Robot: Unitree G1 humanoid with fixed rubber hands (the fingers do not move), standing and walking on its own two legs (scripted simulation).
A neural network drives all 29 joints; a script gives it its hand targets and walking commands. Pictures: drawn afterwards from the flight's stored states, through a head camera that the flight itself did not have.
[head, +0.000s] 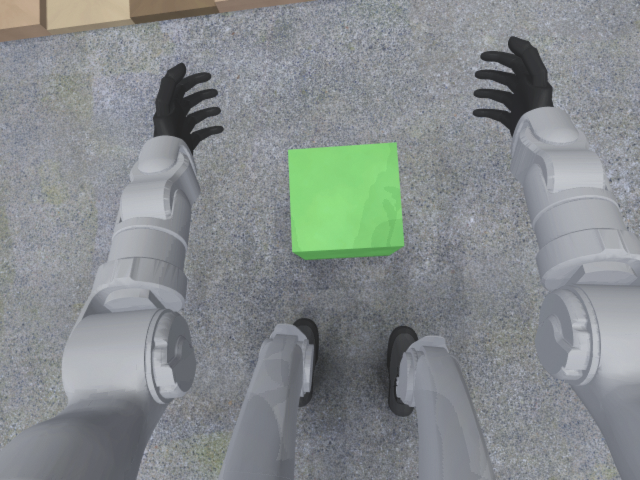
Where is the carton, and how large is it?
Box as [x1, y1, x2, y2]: [288, 142, 403, 259]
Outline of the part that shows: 396,142 288,150 291,234 293,252 304,259 388,255 403,245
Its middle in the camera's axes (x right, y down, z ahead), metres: +0.05 -0.07 +0.87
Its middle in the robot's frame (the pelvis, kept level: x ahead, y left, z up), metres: +0.49 +0.04 -0.51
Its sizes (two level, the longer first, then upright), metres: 0.210 0.200 0.250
